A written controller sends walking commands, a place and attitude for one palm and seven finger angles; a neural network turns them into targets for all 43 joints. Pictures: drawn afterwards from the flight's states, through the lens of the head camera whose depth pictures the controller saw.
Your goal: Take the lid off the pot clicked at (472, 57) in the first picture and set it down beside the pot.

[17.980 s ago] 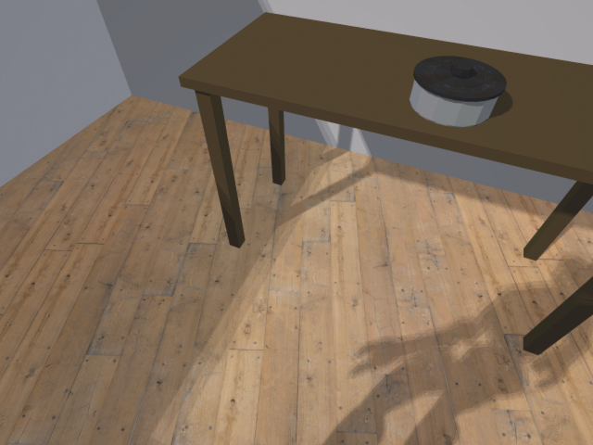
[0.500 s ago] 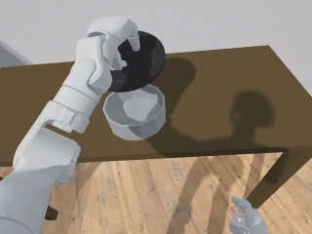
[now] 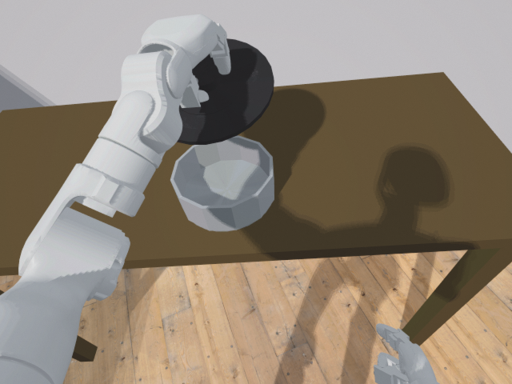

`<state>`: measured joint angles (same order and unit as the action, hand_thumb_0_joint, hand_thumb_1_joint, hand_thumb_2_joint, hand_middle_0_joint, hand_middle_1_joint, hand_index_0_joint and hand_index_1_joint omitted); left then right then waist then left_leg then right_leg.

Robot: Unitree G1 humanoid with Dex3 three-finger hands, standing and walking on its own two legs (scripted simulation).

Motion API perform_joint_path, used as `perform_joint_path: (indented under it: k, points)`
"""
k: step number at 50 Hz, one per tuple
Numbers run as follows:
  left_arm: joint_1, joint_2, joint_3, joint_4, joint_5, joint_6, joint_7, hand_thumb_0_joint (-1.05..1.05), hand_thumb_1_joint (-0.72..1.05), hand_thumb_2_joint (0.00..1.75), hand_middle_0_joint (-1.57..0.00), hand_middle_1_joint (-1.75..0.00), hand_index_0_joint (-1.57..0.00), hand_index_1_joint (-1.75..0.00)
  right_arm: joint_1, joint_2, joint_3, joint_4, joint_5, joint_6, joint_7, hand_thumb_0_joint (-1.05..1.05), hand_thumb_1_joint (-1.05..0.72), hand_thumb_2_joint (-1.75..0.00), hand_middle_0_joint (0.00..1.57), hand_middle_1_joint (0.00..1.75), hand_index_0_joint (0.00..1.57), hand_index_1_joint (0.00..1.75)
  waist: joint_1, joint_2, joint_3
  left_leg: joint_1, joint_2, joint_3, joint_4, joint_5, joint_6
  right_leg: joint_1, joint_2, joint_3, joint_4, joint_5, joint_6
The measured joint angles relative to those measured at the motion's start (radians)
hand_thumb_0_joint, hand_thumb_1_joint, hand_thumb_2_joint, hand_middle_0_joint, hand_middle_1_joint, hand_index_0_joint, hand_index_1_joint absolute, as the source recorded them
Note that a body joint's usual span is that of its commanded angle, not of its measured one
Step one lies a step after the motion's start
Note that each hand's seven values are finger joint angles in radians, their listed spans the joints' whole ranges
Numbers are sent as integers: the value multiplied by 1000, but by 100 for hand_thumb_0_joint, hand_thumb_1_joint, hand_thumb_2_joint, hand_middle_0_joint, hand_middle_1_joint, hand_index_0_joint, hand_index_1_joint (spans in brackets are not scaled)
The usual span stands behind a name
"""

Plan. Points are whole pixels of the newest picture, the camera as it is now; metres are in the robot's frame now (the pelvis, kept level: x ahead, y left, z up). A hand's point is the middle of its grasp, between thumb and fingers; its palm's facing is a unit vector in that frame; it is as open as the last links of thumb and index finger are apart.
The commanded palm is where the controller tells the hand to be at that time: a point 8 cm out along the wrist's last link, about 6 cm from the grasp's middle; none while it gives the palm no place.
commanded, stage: move the lid sideways beside the pot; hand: left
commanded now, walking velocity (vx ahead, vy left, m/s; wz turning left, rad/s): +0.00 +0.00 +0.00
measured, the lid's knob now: (203, 77) +0.49 +0.08 +0.25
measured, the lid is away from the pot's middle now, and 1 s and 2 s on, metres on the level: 0.02 0.13 0.23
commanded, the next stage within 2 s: lower the lid onto the table in 1.96 s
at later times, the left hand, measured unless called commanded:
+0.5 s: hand (148, 90) +0.44 +0.15 +0.26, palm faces -0.04 -0.06 -1.00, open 7.7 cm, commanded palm +0.41 +0.17 +0.33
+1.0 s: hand (111, 94) +0.45 +0.21 +0.26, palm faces -0.13 -0.04 -0.99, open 7.7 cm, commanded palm +0.41 +0.22 +0.33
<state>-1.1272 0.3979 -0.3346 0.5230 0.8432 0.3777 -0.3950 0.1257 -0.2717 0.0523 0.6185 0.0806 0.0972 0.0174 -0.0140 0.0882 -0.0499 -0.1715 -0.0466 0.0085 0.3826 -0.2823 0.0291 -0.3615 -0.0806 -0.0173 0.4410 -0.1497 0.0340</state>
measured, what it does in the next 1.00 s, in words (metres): stands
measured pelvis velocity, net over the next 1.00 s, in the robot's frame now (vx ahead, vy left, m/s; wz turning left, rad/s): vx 0.00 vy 0.00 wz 0.01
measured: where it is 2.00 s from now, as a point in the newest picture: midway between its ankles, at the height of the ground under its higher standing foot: outside the picture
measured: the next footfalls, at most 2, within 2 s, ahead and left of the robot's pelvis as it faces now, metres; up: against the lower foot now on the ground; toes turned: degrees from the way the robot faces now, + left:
none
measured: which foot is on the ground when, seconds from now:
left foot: down 0.00-1.00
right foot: down 0.00-1.00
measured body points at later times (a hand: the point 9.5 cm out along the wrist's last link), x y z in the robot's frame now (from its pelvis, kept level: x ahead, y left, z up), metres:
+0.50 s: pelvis +0.00 -0.01 +0.00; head +0.01 -0.05 +0.45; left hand +0.44 +0.15 +0.32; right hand +0.19 -0.23 -0.11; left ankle -0.06 +0.10 -0.74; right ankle +0.04 -0.15 -0.74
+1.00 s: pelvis +0.00 +0.00 +0.00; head +0.03 -0.04 +0.45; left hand +0.45 +0.21 +0.31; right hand +0.15 -0.25 -0.12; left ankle -0.06 +0.10 -0.74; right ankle +0.04 -0.15 -0.74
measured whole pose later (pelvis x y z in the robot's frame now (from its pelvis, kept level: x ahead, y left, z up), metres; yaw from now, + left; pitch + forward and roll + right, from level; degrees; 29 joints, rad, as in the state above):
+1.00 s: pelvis +0.00 +0.00 +0.00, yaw +1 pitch +4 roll +0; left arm -1.04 0.65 -0.19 0.53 0.88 0.31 -0.55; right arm 0.20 -0.30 0.04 0.60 0.09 0.09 -0.02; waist -0.03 0.08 -0.02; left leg -0.18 -0.03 -0.01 0.39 -0.28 0.03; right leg -0.34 -0.07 -0.03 0.41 -0.14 0.03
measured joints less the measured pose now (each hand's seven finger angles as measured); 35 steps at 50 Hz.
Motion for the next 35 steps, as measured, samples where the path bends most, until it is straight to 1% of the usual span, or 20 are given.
perform_joint_path:
  k: [6,8,13,17,21,28,35]
  points:
    - [36,28,39,-30,12,7,-3,0,17,89,-72,-86,-69,-85,4,-5,-2,-5,0,11,1,1,-91,-90,20,30,20,30,1,8,-5,4,5,4,-5,-1,-2,2,6,3,-4,0,0]
    - [55,40,49,-51,8,10,-9,0,17,89,-72,-86,-69,-85,4,-9,-3,-9,3,16,1,1,-91,-90,20,30,20,30,2,11,-5,6,7,4,-4,-2,-3,4,7,2,-5,0,-1]
    - [82,67,50,-90,7,18,-30,0,17,89,-72,-86,-69,-85,-2,-16,-4,-15,9,17,-4,1,-91,-90,20,30,20,30,10,7,2,6,9,-2,2,-4,-5,8,9,-4,-3,-2,-4]
    - [94,91,47,-108,8,19,-47,0,17,89,-72,-86,-69,-85,-8,-18,-6,-20,11,8,-10,1,-91,-90,20,30,20,30,13,5,6,4,10,-8,6,-3,-7,11,9,-10,-2,-2,-6]
    - [86,106,44,-89,14,20,-62,0,17,90,-72,-86,-70,-85,-13,-17,-2,-20,14,2,-16,1,-91,-90,20,30,20,30,17,1,7,3,10,-12,9,-3,-8,12,8,-14,-1,-2,-7]
    - [80,132,67,-53,21,7,-90,0,17,90,-72,-86,-69,-85,-13,-13,6,-23,13,-5,-25,1,-91,-90,20,30,20,30,13,-2,9,0,12,-16,12,-1,-9,12,8,-18,-4,2,-9]
    - [80,177,88,-26,34,-14,-124,0,17,89,-72,-86,-69,-85,15,-16,4,-29,12,-12,-34,1,-91,-90,20,30,20,30,3,-5,17,-2,12,-15,10,0,-8,13,9,-18,-11,6,-8]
